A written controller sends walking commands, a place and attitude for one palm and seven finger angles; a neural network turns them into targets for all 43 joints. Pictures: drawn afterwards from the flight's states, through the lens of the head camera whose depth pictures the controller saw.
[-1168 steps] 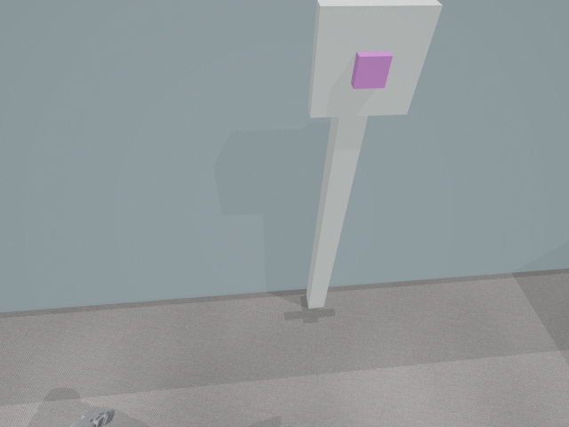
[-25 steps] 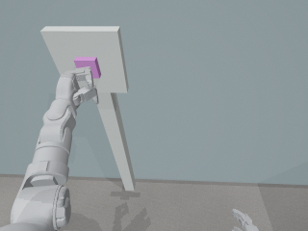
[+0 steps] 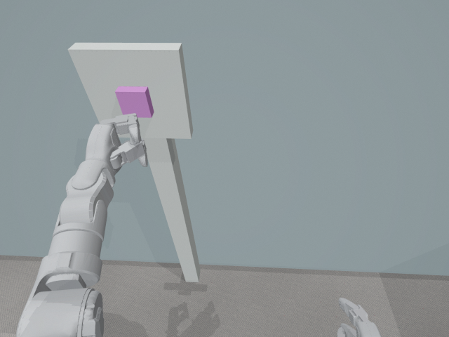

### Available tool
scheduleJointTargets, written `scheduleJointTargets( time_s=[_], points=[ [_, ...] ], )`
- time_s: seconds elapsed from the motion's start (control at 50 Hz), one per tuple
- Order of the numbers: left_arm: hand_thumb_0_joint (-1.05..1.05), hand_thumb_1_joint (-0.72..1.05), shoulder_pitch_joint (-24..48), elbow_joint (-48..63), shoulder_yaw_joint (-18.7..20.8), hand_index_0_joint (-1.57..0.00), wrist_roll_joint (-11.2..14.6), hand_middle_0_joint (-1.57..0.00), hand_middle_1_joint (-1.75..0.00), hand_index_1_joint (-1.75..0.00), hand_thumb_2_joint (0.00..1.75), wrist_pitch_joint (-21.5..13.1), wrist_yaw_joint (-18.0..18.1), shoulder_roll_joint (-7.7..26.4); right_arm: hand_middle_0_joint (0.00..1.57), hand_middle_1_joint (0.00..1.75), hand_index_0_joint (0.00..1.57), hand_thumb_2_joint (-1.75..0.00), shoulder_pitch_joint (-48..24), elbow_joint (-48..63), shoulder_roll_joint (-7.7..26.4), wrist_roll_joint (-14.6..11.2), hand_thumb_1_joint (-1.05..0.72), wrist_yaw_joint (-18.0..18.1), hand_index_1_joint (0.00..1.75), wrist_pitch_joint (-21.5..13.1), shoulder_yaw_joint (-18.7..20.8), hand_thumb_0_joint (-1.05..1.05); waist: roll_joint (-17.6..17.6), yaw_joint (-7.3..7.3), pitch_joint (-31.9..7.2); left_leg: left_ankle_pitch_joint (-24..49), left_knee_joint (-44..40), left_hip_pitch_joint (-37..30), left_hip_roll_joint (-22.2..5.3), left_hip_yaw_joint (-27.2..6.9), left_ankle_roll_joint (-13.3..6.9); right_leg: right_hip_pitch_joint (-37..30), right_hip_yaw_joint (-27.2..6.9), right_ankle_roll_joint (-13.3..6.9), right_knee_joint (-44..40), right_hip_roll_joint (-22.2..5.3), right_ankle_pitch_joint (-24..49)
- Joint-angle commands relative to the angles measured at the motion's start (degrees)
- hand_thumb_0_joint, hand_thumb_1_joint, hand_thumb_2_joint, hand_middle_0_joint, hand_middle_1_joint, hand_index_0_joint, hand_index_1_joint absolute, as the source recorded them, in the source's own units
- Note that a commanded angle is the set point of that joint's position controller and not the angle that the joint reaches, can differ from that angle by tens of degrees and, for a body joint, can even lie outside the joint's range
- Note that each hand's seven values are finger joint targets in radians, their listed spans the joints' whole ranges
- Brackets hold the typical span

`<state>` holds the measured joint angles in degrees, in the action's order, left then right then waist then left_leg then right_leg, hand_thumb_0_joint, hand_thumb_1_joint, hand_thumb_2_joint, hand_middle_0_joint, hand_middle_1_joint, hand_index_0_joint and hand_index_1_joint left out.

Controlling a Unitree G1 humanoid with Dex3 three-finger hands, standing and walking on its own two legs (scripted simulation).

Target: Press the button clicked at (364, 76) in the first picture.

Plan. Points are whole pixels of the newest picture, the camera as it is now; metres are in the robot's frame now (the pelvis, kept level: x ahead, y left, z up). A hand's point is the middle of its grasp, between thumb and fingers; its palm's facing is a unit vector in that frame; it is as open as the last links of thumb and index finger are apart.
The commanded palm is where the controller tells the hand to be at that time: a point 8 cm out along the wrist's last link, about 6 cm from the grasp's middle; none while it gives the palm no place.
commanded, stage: aim a knuckle at the button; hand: left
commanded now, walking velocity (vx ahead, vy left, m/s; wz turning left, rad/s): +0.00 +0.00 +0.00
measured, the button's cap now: (136, 101) +0.49 +0.19 +0.20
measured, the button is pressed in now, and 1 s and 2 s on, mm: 0 0 1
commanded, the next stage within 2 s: press the button with the knuckle in 1.30 s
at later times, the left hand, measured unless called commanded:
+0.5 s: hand (139, 137) +0.39 +0.17 +0.18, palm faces +0.04 -1.00 -0.01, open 3.1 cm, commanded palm +0.36 +0.22 +0.17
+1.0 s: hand (136, 142) +0.39 +0.17 +0.17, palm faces +0.03 -1.00 -0.01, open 3.1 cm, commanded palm +0.36 +0.22 +0.16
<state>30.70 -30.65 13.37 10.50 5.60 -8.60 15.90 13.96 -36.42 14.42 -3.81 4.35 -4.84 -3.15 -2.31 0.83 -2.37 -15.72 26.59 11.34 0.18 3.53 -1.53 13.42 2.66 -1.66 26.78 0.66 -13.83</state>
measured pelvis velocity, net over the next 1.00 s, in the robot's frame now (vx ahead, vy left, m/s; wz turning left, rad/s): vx -0.01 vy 0.00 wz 0.01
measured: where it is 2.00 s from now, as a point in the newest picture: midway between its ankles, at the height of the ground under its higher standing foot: outside the picture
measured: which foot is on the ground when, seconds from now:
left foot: down 0.00-1.00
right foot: down 0.00-1.00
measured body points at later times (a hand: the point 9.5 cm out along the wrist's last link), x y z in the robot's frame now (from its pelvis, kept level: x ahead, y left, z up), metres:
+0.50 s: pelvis +0.00 +0.00 +0.00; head -0.02 -0.02 +0.45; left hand +0.39 +0.22 +0.19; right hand +0.14 -0.24 -0.10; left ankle -0.02 +0.10 -0.74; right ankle +0.00 -0.10 -0.74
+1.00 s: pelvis -0.01 +0.00 +0.00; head -0.02 -0.02 +0.45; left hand +0.39 +0.23 +0.18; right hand +0.14 -0.24 -0.10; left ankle -0.02 +0.10 -0.74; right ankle +0.00 -0.10 -0.74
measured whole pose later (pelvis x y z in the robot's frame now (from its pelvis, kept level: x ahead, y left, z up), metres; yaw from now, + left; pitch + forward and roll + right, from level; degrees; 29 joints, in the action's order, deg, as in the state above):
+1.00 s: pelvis -0.01 +0.00 +0.00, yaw +1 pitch +0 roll +0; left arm 34.6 -34.8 13.2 11.0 5.7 -9.2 18.1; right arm 13.2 -37.1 14.5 -4.1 5.0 -4.9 -3.8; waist -2.3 1.1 -2.1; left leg -15.0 27.2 12.2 0.0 2.8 -1.3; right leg 13.8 3.4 -2.0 26.8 0.8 -13.1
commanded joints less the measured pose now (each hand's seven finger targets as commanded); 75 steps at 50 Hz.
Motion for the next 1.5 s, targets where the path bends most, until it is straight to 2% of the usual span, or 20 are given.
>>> scheduleJointTargets(
  time_s=[0.0, 0.08, 0.14, 0.22, 0.28, 0.34, 0.42, 0.5, 0.54, 0.58, 0.64, 0.74, 0.86, 0.92, 1.08, 1.14, 1.22, 1.32, 1.42, 1.48],
  points=[
    [0.0, 0.9, 27.88, 19.85, 3.89, -1.3, 0.59, -1.3, -1.5, -1.5, 0.9, -7.47, 0.17, 13.81, 0.2, 0.3, 0.2, -0.9, -4.63, 8.6, 6.54, 0.15, -0.9, 0.29, 0.3, -3.18, 2.42, 0.0, 0.55, -0.64, -17.5, 17.17, -1.87, -6.29, -0.49, -3.17, -0.7, -7.73, -2.41, -0.28, -1.94, -0.95, 19.07],
    [0.0, 0.9, 26.16, 18.01, -0.56, -1.3, 0.88, -1.3, -1.5, -1.5, 0.9, -6.8, -0.94, 9.11, 0.2, 0.3, 0.2, -0.9, -4.82, 7.84, 6.47, -0.25, -0.9, 0.35, 0.3, -3.61, 2.25, 0.0, -1.7, 0.39, -15.07, 17.36, -1.91, -7.49, -0.84, -3.69, -0.28, -5.18, -1.77, -0.5, -2.29, -0.67, 18.1],
    [0.0, 0.9, 23.71, 13.06, -2.72, -1.3, 1.71, -1.3, -1.5, -1.5, 0.9, -3.5, -1.85, 6.02, 0.2, 0.3, 0.2, -0.9, -4.47, 6.99, 7.04, -0.72, -0.9, 0.5, 0.3, -3.19, 2.4, 0.0, 2.41, 1.15, -11.36, 15.02, -2.14, -5.82, -0.86, -4.04, -0.36, -2.76, -1.06, -0.3, -2.98, -0.48, 15.87],
    [0.0, 0.9, 24.85, 9.42, -1.24, -1.3, 1.55, -1.3, -1.5, -1.5, 0.9, -1.04, -0.83, 7.59, 0.2, 0.3, 0.2, -0.9, -4.68, 6.46, 7.56, -0.62, -0.9, 0.64, 0.3, -2.36, 2.24, 0.0, 4.14, 0.84, -8.05, 9.82, -2.65, -2.61, -0.53, -4.4, -0.45, -0.82, -1.07, -0.26, -3.84, -0.71, 10.01],
    [0.0, 0.9, 28.77, 14.52, 0.04, -1.3, 0.95, -1.3, -1.5, -1.5, 0.9, -3.21, 0.96, 9.03, 0.2, 0.3, 0.2, -0.9, -4.87, 7.37, 6.88, -0.09, -0.9, 0.51, 0.3, -2.68, 2.3, 0.0, 2.75, 0.36, -13.86, 12.57, -2.01, -4.91, -0.39, -4.38, -0.59, -3.13, -1.62, -0.34, -2.92, -0.87, 12.33],
    [0.0, 0.9, 30.13, 19.77, 4.53, -1.3, 0.55, -1.3, -1.5, -1.5, 0.9, -6.99, 2.16, 14.74, 0.2, 0.3, 0.2, -0.9, -4.81, 7.85, 6.68, 0.55, -0.9, 0.53, 0.3, -3.01, 2.37, 0.0, 3.04, -0.83, -20.17, 16.26, -1.7, -6.3, -0.48, -4.32, -0.55, -8.12, -2.27, -0.27, -1.78, -0.85, 16.62],
    [0.0, 0.9, 26.37, 16.03, 6.06, -1.3, 0.19, -1.3, -1.5, -1.5, 0.9, -7.83, 1.74, 16.22, 0.2, 0.3, 0.2, -0.9, -4.75, 7.23, 6.68, 0.55, -0.9, 0.51, 0.3, -3.02, 2.12, 0.0, 2.02, -1.36, -17.64, 16.09, -2.15, -4.75, -0.48, -3.4, -0.57, -9.35, -2.6, -0.25, -2.09, -0.96, 18.01],
    [0.0, 0.9, 18.65, 8.18, 3.63, -1.3, 0.65, -1.3, -1.5, -1.5, 0.9, -3.31, -0.9, 12.58, 0.2, 0.3, 0.2, -0.9, -4.3, 7.21, 7.16, -0.42, -0.9, 0.41, 0.3, -2.06, 2.14, 0.0, 1.57, -1.04, -10.18, 13.07, -3.02, -1.44, -0.33, -2.55, -0.47, -6.41, -2.18, -0.21, -3.48, -1.18, 16.5],
    [0.0, 0.9, 17.14, 8.74, 1.84, -1.3, 1.41, -1.3, -1.5, -1.5, 0.9, -2.05, -2.29, 10.15, 0.2, 0.3, 0.2, -0.9, -4.36, 8.04, 7.43, -0.76, -0.9, 0.12, 0.3, -1.97, 2.35, 0.0, 3.83, -0.75, -9.64, 13.33, -2.93, -1.41, -0.49, -2.75, -0.58, -5.82, -1.63, -0.22, -3.45, -1.04, 16.55],
    [0.0, 0.9, 19.36, 13.76, -0.35, -1.3, 2.22, -1.3, -1.5, -1.5, 0.9, -2.35, -3.18, 7.76, 0.2, 0.3, 0.2, -0.9, -4.67, 8.86, 7.3, -0.78, -0.9, 0.07, 0.3, -2.29, 2.7, 0.0, 2.82, -0.26, -12.51, 14.77, -2.32, -3.77, -0.42, -3.0, -0.66, -5.54, -1.58, -0.3, -3.06, -0.84, 17.47],
    [0.0, 0.9, 24.19, 19.91, 0.89, -1.3, 2.89, -1.3, -1.5, -1.5, 0.9, -4.64, -2.59, 9.97, 0.2, 0.3, 0.2, -0.9, -4.8, 8.82, 7.38, -0.49, -0.9, 0.35, 0.3, -3.06, 2.97, 0.0, 3.86, 0.26, -14.93, 14.19, -2.05, -5.54, -0.55, -3.76, -0.78, -5.23, -1.79, -0.22, -3.22, -0.59, 15.68],
    [0.0, 0.9, 31.08, 23.15, 2.82, -1.3, 1.27, -1.3, -1.5, -1.5, 0.9, -7.62, 0.62, 14.38, 0.2, 0.3, 0.2, -0.9, -5.64, 7.08, 6.82, 0.03, -0.9, 1.06, 0.3, -3.84, 2.32, 0.0, -0.88, 0.89, -14.18, 10.67, -2.64, -6.29, -0.45, -4.28, -0.73, -4.23, -2.48, -0.14, -3.92, -0.76, 10.66],
    [0.0, 0.9, 26.25, 7.89, 1.49, -1.3, 0.99, -1.3, -1.5, -1.5, 0.9, -3.46, 0.27, 11.72, 0.2, 0.3, 0.2, -0.9, -5.06, 5.68, 7.33, -0.3, -0.9, 1.26, 0.3, -3.03, 1.82, 0.0, 2.77, 0.79, -9.01, 7.29, -3.24, -2.01, -0.29, -4.13, -0.64, -2.57, -2.21, -0.02, -4.65, -1.07, 7.87],
    [0.0, 0.9, 23.1, 3.62, 3.55, -1.3, 1.47, -1.3, -1.5, -1.5, 0.9, -2.36, -0.91, 13.1, 0.2, 0.3, 0.2, -0.9, -4.17, 6.25, 7.93, -0.33, -0.9, 1.06, 0.3, -2.58, 2.09, 0.0, 6.17, -0.04, -10.96, 8.21, -2.69, -0.66, -0.3, -3.76, -0.72, -4.08, -2.35, 0.07, -4.16, -1.18, 9.33],
    [0.0, 0.9, 28.41, 17.18, 2.9, -1.3, 1.73, -1.3, -1.5, -1.5, 0.9, -8.94, -1.55, 13.21, 0.2, 0.3, 0.2, -0.9, -4.16, 8.27, 6.94, 0.01, -0.9, 0.3, 0.3, -3.49, 2.46, 0.0, 1.05, -0.11, -18.26, 15.34, -1.46, -5.36, -0.34, -3.5, -0.7, -7.34, -2.54, -0.23, -2.07, -0.88, 17.64],
    [0.0, 0.9, 26.08, 18.05, 3.31, -1.3, 1.33, -1.3, -1.5, -1.5, 0.9, -8.64, -0.94, 13.46, 0.2, 0.3, 0.2, -0.9, -4.65, 7.96, 6.91, -0.05, -0.9, 0.32, 0.3, -3.74, 2.55, 0.0, -0.2, -0.54, -16.32, 15.9, -1.84, -5.6, -0.52, -3.69, -0.63, -6.85, -2.3, -0.39, -2.27, -0.82, 17.47],
    [0.0, 0.9, 22.29, 14.82, 1.22, -1.3, 1.38, -1.3, -1.5, -1.5, 0.9, -5.09, -0.83, 10.21, 0.2, 0.3, 0.2, -0.9, -4.66, 7.3, 7.2, -0.3, -0.9, 0.27, 0.3, -3.44, 2.63, 0.0, 1.52, -0.33, -12.49, 14.33, -2.34, -4.55, -0.56, -3.64, -0.52, -4.78, -1.7, -0.3, -3.1, -0.65, 15.66],
    [0.0, 0.9, 21.13, 17.1, -0.95, -1.3, 1.73, -1.3, -1.5, -1.5, 0.9, -3.07, -0.5, 7.14, 0.2, 0.3, 0.2, -0.9, -5.32, 7.93, 7.13, -0.33, -0.9, 0.05, 0.3, -3.11, 2.72, 0.0, 3.75, -0.27, -12.59, 14.85, -2.54, -4.85, -0.7, -3.79, -0.52, -4.7, -1.26, -0.24, -3.08, -0.54, 15.38],
    [0.0, 0.9, 25.74, 18.96, 2.85, -1.3, 1.02, -1.3, -1.5, -1.5, 0.9, -4.05, 1.45, 12.51, 0.2, 0.3, 0.2, -0.9, -5.51, 7.45, 7.12, 0.05, -0.9, 0.52, 0.3, -2.55, 2.45, 0.0, 3.72, -0.14, -13.31, 13.23, -2.62, -4.77, -0.61, -3.75, -0.67, -5.11, -1.93, -0.06, -3.48, -0.67, 13.61],
    [0.0, 0.9, 30.06, 15.74, 2.33, -1.3, 0.39, -1.3, -1.5, -1.5, 0.9, -4.52, 2.04, 12.67, 0.2, 0.3, 0.2, -0.9, -5.27, 6.66, 6.84, 0.05, -0.9, 0.87, 0.3, -2.36, 2.06, 0.0, 2.85, 1.03, -11.31, 10.8, -2.67, -3.97, -0.5, -3.72, -0.8, -3.59, -2.32, 0.09, -4.06, -0.82, 11.4]
  ],
)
